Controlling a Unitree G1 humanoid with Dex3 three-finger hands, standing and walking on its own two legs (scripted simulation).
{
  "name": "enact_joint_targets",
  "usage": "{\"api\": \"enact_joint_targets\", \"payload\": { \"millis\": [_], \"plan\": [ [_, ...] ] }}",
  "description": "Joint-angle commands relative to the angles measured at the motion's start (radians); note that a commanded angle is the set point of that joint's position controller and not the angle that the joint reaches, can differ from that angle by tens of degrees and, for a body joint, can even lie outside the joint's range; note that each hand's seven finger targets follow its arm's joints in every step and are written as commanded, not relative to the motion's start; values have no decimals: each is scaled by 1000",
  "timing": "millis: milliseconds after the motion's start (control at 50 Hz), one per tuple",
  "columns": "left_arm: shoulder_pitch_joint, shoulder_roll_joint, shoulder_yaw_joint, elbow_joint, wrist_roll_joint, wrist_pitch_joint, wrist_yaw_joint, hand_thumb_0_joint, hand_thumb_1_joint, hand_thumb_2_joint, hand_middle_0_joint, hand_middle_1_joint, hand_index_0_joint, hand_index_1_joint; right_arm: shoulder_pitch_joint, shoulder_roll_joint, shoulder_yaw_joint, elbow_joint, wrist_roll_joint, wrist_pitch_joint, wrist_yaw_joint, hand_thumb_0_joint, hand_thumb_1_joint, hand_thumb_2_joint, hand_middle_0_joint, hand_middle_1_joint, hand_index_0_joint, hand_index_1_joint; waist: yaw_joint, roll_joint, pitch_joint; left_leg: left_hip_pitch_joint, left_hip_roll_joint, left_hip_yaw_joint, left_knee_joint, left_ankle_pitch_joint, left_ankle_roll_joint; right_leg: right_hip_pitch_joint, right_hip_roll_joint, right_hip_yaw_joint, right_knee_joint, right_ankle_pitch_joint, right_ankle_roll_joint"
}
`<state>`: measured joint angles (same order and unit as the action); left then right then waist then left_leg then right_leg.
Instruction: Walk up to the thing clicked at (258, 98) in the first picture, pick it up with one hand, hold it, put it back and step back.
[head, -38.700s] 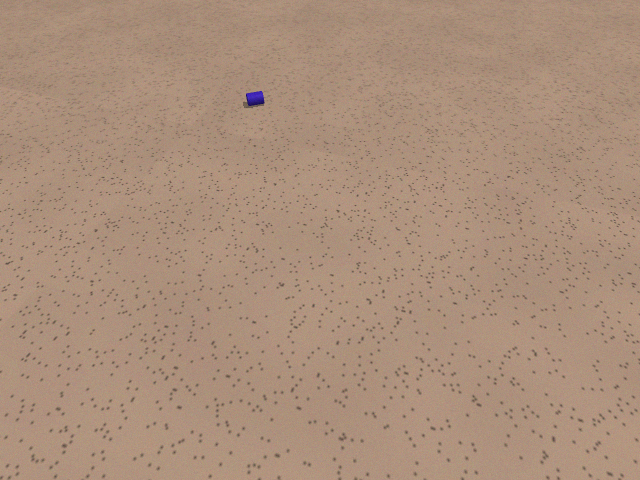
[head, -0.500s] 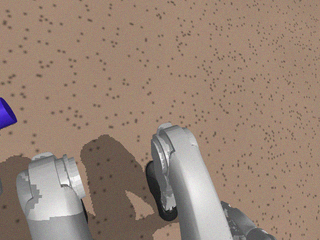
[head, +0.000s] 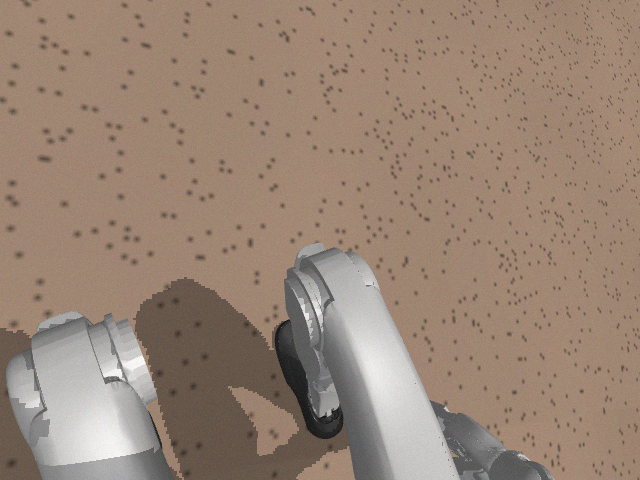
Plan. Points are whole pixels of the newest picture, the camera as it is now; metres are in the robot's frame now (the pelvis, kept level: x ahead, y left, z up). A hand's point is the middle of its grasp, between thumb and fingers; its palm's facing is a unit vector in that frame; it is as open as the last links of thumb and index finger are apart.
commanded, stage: rest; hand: left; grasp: from above
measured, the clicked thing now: out of the picture +0.42 +0.34 -0.26
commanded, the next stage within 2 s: open in 0.02 s
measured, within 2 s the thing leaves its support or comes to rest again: rests again in 0.62 s
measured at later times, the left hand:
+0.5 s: hand out of the picture +0.41 +0.34 -0.23, palm faces -0.38 -0.22 -0.90, open 10.0 cm
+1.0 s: hand out of the picture +0.41 +0.35 -0.23, palm faces -0.39 -0.24 -0.89, open 11.6 cm
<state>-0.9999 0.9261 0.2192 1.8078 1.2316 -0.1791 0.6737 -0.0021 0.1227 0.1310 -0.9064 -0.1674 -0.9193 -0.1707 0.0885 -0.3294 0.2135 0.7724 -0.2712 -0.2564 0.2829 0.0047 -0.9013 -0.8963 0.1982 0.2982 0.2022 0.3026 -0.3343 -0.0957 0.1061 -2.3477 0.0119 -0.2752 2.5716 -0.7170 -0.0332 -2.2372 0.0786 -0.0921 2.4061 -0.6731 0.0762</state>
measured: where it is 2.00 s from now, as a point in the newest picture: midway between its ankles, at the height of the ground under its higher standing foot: (238, 438)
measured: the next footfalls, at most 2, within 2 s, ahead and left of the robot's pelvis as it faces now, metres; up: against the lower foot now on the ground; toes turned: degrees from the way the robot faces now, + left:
none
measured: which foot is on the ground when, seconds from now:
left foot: down 0.00-1.00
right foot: down 0.00-1.00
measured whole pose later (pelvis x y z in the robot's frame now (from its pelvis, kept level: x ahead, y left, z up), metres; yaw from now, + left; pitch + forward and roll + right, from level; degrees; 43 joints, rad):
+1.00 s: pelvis +0.00 +0.00 +0.00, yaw -1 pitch +26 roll -14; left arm -0.99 0.97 0.21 1.80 1.20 -0.18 0.66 0.00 -0.13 0.71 -0.41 -0.75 -0.42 -0.75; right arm 0.09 -0.35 0.24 0.77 -0.27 -0.33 0.34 0.01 -0.90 -0.90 0.20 0.30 0.20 0.30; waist -0.34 -0.11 0.14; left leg -2.34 0.01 -0.30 2.59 -0.72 -0.03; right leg -2.22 0.08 -0.11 2.40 -0.67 0.08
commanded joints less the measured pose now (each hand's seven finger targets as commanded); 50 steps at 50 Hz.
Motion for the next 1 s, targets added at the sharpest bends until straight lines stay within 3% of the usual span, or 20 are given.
{"api": "enact_joint_targets", "payload": {
  "millis": [0, 80, 100, 120, 200, 240, 320, 400, 480, 500, 680, 700, 760, 780, 820, 860, 880, 900, 960, 980],
  "plan": [
    [-228, 266, 20, -65, -9, -3, 48, 0, 937, 496, -1299, -333, -1294, -338, 172, -325, -83, 6, 1, -16, -5, 0, -891, -898, 200, 300, 200, 300, -29, 429, -573, 452, 20, 146, -276, 171, 38, 301, 19, -177, -202, 203, -88],
    [-230, 264, 12, -44, 3, -7, 58, 0, 895, 472, -1259, -337, -1258, -339, 155, -329, -72, -7, -9, -16, -1, 0, -890, -898, 200, 300, 200, 300, -38, 431, -551, 453, 24, 127, -297, 146, 33, 277, 20, -189, -194, 182, -89],
    [-253, 256, -12, -50, 7, -9, 54, 0, 893, 474, -1257, -344, -1256, -346, 145, -328, -74, -8, -6, -20, 1, 0, -891, -898, 200, 300, 200, 300, -45, 446, -535, 446, 24, 130, -285, 135, 34, 268, 19, -183, -190, 177, -90],
    [-269, 261, -9, -44, 8, -8, 50, 0, 813, 472, -1177, -380, -1176, -377, 151, -332, -69, -13, -12, -26, 7, 0, -884, -895, 201, 300, 201, 300, -60, 427, -525, 446, 25, 124, -279, 138, 35, 264, 15, -187, -188, 184, -84],
    [-252, 281, -6, -41, 7, -4, 54, 0, 493, 412, -880, -390, -890, -380, 160, -334, -56, -11, -16, -37, 13, 0, -885, -895, 201, 301, 201, 301, -55, 410, -540, 433, 23, 137, -257, 156, 43, 302, 23, -178, -208, 200, -79],
    [-255, 287, -8, -44, 13, -7, 59, 0, 333, 430, -809, -409, -815, -404, 151, -336, -51, -12, -14, -44, 15, 0, -886, -896, 201, 301, 201, 301, -54, 412, -531, 439, 25, 127, -264, 147, 39, 291, 22, -182, -198, 193, -80],
    [-255, 293, -6, -48, 9, -7, 66, 0, 209, 456, -713, -451, -718, -446, 148, -347, -56, -15, -12, -52, 19, 0, -885, -896, 201, 301, 201, 301, -51, 415, -532, 431, 29, 122, -269, 130, 37, 297, 29, -182, -205, 181, -82],
    [-277, 279, -25, -74, 7, -7, 71, 0, 119, 491, -653, -480, -653, -480, 147, -354, -59, -20, -9, -68, 25, 0, -889, -898, 201, 301, 201, 301, -56, 446, -542, 462, 30, 116, -271, 152, 31, 291, 28, -184, -192, 204, -84],
    [-257, 297, 1, -76, 1, 0, 84, 0, 62, 557, -594, -556, -595, -554, 147, -354, -61, -7, -8, -76, 31, 0, -887, -898, 201, 301, 201, 301, -45, 462, -558, 473, 33, 112, -270, 163, 26, 305, 29, -188, -189, 211, -84],
    [-285, 291, -15, -79, 1, 3, 80, 0, 61, 580, -587, -583, -589, -580, 142, -351, -58, -8, -8, -84, 35, 0, -888, -898, 201, 301, 201, 301, -59, 473, -538, 470, 32, 116, -260, 144, 26, 287, 22, -188, -179, 199, -82],
    [-256, 271, -20, -90, -23, 26, 46, 0, -50, 644, -477, -695, -486, -685, 156, -361, -72, 4, -5, -103, 56, 0, -892, -899, 201, 301, 201, 301, -58, 520, -543, 508, 31, 111, -269, 207, 19, 290, 17, -191, -167, 248, -84],
    [-235, 286, 3, -77, -30, 25, 46, 0, -63, 655, -461, -716, -472, -704, 158, -346, -59, 15, -6, -99, 56, 0, -889, -899, 201, 301, 201, 301, -49, 494, -547, 492, 33, 108, -270, 198, 22, 305, 17, -194, -175, 241, -81],
    [-187, 282, 6, -85, -37, 28, 34, 0, -134, 697, -417, -735, -421, -731, 163, -347, -66, 13, -2, -89, 53, 0, -890, -900, 201, 301, 201, 301, -31, 508, -564, 495, 30, 112, -285, 209, 21, 326, 21, -187, -184, 244, -88],
    [-227, 266, -15, -87, -36, 27, 25, 0, -141, 712, -409, -752, -412, -748, 161, -347, -65, 5, -6, -93, 58, 0, -891, -900, 201, 301, 201, 301, -52, 492, -543, 479, 29, 113, -270, 197, 25, 304, 16, -190, -175, 240, -84],
    [-228, 253, -32, -108, -41, 26, 15, 0, -170, 721, -385, -769, -389, -765, 159, -353, -76, 4, 2, -90, 55, 0, -893, -900, 201, 301, 201, 301, -49, 494, -558, 493, 29, 115, -273, 208, 24, 313, 18, -185, -177, 248, -88],
    [-216, 283, -4, -123, -50, 15, 18, 0, -175, 756, -377, -791, -380, -787, 173, -361, -76, 8, 7, -88, 51, 0, -891, -900, 201, 301, 201, 301, -40, 496, -579, 510, 31, 102, -289, 224, 21, 319, 17, -190, -178, 254, -88],
    [-240, 255, -31, -125, -51, 10, 12, 0, -166, 744, -378, -798, -384, -790, 170, -357, -76, -2, 5, -90, 54, 0, -891, -899, 201, 301, 201, 301, -53, 485, -566, 498, 30, 110, -271, 211, 27, 315, 17, -184, -181, 250, -87],
    [-217, 277, -3, -107, -55, 4, 17, 0, -199, 773, -368, -789, -365, -791, 180, -353, -67, 8, 5, -85, 53, 0, -890, -900, 201, 301, 201, 301, -46, 462, -571, 492, 32, 102, -281, 218, 27, 323, 18, -190, -186, 253, -85],
    [-221, 274, -14, -108, -44, -8, 17, 0, -219, 793, -346, -815, -345, -816, 183, -350, -69, 8, 11, -78, 47, 0, -891, -900, 201, 301, 201, 301, -46, 460, -568, 478, 29, 119, -268, 211, 31, 336, 21, -180, -198, 250, -85],
    [-248, 261, -29, -105, -43, -10, 12, 0, -211, 776, -338, -823, -342, -818, 180, -343, -63, 5, 8, -81, 48, 0, -889, -899, 201, 301, 201, 301, -62, 447, -551, 465, 29, 120, -255, 194, 34, 324, 17, -181, -196, 238, -83]
  ]
}}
